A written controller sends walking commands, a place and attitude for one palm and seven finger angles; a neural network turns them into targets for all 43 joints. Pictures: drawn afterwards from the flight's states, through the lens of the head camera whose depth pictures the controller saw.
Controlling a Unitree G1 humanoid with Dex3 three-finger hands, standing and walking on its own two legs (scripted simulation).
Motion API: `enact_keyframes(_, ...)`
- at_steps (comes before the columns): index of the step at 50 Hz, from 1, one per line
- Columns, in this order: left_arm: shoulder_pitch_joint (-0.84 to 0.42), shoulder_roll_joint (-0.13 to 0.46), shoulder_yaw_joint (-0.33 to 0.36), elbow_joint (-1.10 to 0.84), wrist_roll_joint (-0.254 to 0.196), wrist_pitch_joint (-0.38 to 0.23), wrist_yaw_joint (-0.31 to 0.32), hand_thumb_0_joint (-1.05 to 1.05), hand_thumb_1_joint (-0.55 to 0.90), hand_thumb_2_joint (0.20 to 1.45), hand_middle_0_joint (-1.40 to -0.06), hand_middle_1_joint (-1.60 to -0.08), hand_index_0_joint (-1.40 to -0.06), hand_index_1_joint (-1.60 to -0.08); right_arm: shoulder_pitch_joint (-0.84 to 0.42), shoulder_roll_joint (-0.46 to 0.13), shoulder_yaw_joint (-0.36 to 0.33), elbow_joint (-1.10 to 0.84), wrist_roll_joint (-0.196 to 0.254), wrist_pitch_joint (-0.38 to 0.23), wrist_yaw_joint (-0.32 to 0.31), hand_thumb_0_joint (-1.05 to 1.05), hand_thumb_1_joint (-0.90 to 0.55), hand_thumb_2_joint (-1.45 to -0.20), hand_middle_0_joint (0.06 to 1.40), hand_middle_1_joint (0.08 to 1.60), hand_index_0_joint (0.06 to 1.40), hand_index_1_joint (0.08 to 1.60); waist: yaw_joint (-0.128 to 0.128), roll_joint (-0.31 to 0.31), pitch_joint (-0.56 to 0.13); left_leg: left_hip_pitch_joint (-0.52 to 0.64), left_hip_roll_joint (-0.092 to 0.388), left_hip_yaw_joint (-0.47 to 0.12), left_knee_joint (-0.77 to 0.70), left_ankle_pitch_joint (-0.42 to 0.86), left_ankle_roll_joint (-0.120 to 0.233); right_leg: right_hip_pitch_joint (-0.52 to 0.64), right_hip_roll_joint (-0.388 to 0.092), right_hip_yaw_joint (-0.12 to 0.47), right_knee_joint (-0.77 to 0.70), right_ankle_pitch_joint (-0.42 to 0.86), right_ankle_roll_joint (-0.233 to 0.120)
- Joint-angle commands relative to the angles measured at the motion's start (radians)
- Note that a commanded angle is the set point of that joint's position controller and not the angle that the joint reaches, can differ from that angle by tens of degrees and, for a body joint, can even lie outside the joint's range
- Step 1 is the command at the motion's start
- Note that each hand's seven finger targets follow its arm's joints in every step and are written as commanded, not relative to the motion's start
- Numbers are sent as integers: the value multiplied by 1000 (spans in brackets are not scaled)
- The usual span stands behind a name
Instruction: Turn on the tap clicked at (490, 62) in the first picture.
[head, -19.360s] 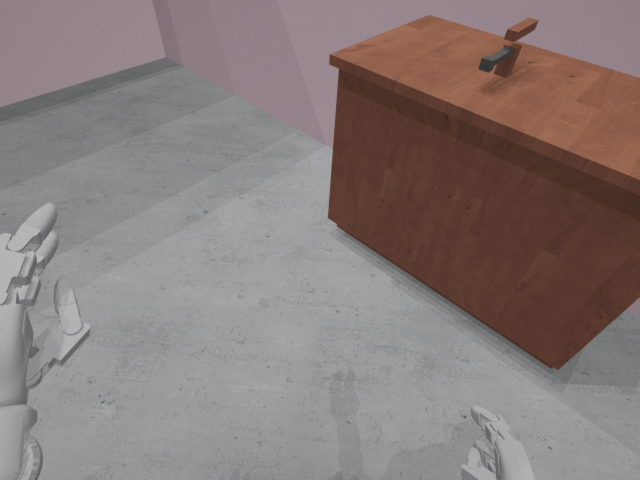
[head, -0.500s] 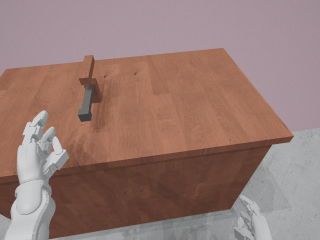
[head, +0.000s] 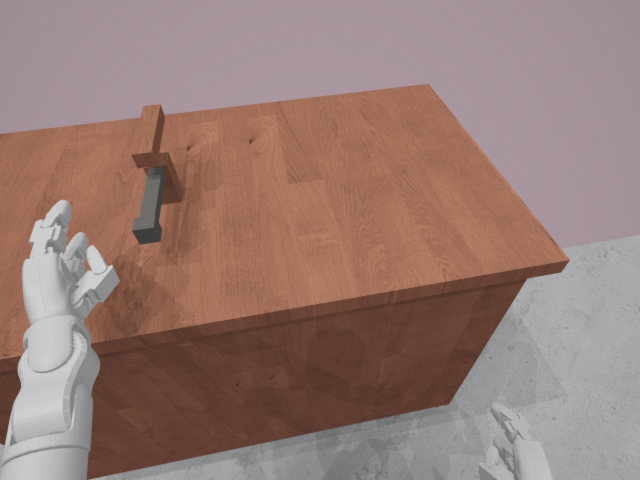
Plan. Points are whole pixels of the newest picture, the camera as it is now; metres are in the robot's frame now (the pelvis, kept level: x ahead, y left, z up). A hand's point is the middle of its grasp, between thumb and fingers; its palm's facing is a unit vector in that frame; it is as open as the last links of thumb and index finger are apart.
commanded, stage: reach beside the lever's end, fingers flat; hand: left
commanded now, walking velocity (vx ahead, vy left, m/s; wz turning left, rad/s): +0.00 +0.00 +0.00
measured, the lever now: (147, 229) +0.40 +0.28 +0.10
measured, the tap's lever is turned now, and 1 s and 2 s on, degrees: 0 0 1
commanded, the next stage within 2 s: push the lever round in 1.24 s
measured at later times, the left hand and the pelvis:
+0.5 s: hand (118, 242) +0.37 +0.30 +0.10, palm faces +0.49 -0.87 -0.09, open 7.8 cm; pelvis -0.01 +0.00 +0.00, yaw +0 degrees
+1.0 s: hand (102, 252) +0.36 +0.32 +0.10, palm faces +0.52 -0.85 -0.08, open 7.8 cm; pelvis +0.01 +0.02 +0.00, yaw -1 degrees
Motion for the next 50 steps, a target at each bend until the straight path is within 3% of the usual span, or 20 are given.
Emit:
enact_keyframes(1,-307,245,92,-168,-3,-97,-14,0,900,900,-163,-190,-163,-190,-84,-117,-48,-143,2,-47,-10,0,-900,-900,200,300,200,300,-5,-19,-216,-55,-10,25,-75,241,23,195,-14,37,-72,180,13)
enact_keyframes(3,-291,275,130,-126,-3,-113,-17,0,900,900,-162,-185,-162,-185,-71,-120,-52,-140,3,-43,-8,0,-900,-900,200,300,200,300,5,-24,-240,-63,-10,24,-75,254,22,211,-14,39,-64,197,12)
enact_keyframes(6,-363,286,122,-74,-2,-130,-32,0,900,900,-159,-177,-159,-177,-59,-125,-53,-134,5,-35,-8,0,-900,-900,200,300,200,300,-14,-18,-222,-82,-10,28,-70,233,25,190,-14,44,-67,186,15)
enact_keyframes(7,-363,310,150,-45,2,-135,-32,0,900,900,-158,-175,-158,-175,-56,-125,-53,-130,7,-32,-8,0,-900,-900,200,300,200,300,-8,12,-212,-86,-9,28,-70,228,25,183,-14,45,-68,176,13)
enact_keyframes(9,-379,330,162,1,-1,-145,-40,0,900,900,-157,-170,-157,-170,-42,-131,-59,-129,5,-26,-9,0,-900,-900,200,300,200,300,-12,-23,-229,-105,-10,30,-65,213,29,191,-14,52,-69,167,17)
enact_keyframes(13,-485,358,155,31,13,-187,-54,0,900,900,-153,-160,-153,-160,-19,-137,-59,-120,6,-23,-8,0,-900,-900,200,300,200,300,-28,35,-252,-97,-10,26,-60,207,29,173,-12,53,-59,163,11)
enact_keyframes(15,-507,366,153,78,12,-205,-62,0,900,900,-152,-155,-152,-155,-4,-142,-62,-115,3,-21,-6,0,-900,-900,200,300,200,300,-37,16,-258,-107,-10,23,-53,203,31,165,-9,53,-56,164,12)
enact_keyframes(17,-551,370,147,106,20,-225,-66,0,900,900,-150,-150,-150,-150,5,-143,-60,-109,5,-17,-6,0,-900,-900,200,300,200,300,-45,45,-247,-108,-9,17,-53,188,30,141,-8,48,-52,142,9)
enact_keyframes(21,-599,349,111,221,16,-240,-75,0,900,900,-150,-150,-150,-150,32,-156,-62,-103,4,-10,-4,0,-900,-900,200,300,200,300,-64,-14,-236,-141,-10,10,-52,136,33,108,-5,48,-56,94,13)
enact_keyframes(22,-618,392,150,233,24,-247,-70,0,900,900,-150,-150,-150,-150,38,-159,-64,-99,5,-6,-4,0,-900,-900,200,300,200,300,-58,6,-245,-138,-9,9,-51,149,32,112,-6,45,-50,104,10)
enact_keyframes(26,-670,430,166,317,35,-257,-65,0,900,900,-150,-150,-150,-150,74,-165,-68,-96,-1,11,3,0,-900,-900,200,300,200,300,-60,-14,-284,-162,-9,12,-41,175,32,125,-5,49,-37,140,14)
enact_keyframes(27,-685,457,188,319,47,-268,-57,0,900,900,-150,-150,-150,-150,80,-165,-69,-91,-3,17,5,0,-900,-900,200,300,200,300,-56,30,-298,-154,-9,12,-36,198,30,125,-5,49,-28,159,11)
enact_keyframes(31,-624,444,193,287,53,-308,-50,0,900,900,-150,-150,-150,-150,107,-159,-78,-108,-13,28,25,0,-900,-900,200,300,200,300,-36,30,-377,-126,-2,18,-27,310,25,176,4,48,-6,264,5)
enact_keyframes(32,-577,455,217,266,56,-318,-47,0,900,900,-150,-150,-150,-150,108,-157,-81,-115,-13,32,29,0,-900,-900,200,300,200,300,-14,71,-397,-111,1,16,-25,368,20,198,3,46,3,297,0)
enact_keyframes(33,-551,424,196,255,52,-320,-50,0,900,900,-150,-150,-150,-150,116,-156,-83,-119,-14,35,34,0,-900,-900,200,300,200,300,-20,48,-405,-99,4,19,-24,402,18,203,5,43,5,325,3)
enact_keyframes(34,-496,435,222,279,46,-313,-53,0,900,900,-150,-150,-150,-150,122,-159,-88,-119,-12,40,36,0,-900,-900,200,300,200,300,-12,13,-386,-114,8,22,-24,414,20,211,7,43,2,343,5)
enact_keyframes(36,-484,427,222,280,35,-300,-64,0,900,900,-150,-150,-150,-150,121,-162,-88,-120,-8,51,37,0,-900,-900,200,300,200,300,-22,-18,-341,-138,9,26,-32,393,22,204,7,41,-6,340,9)
enact_keyframes(39,-428,420,238,261,21,-281,-78,0,900,900,-150,-150,-150,-150,117,-162,-92,-130,-2,59,35,0,-900,-900,200,300,200,300,-11,-13,-316,-141,9,30,-43,396,23,215,6,41,-16,342,8)
enact_keyframes(43,-489,380,190,124,31,-304,-74,0,900,900,-150,-150,-150,-150,102,-152,-92,-129,-6,49,33,0,-900,-900,200,300,200,300,-29,83,-312,-74,14,23,-43,426,14,169,9,41,-23,310,4)
enact_keyframes(50,-582,293,87,145,27,-321,-76,0,900,900,-150,-150,-150,-150,77,-151,-85,-98,-5,33,16,0,-900,-900,200,300,200,300,-74,51,-248,-69,11,-3,-51,282,0,78,11,26,-31,175,-1)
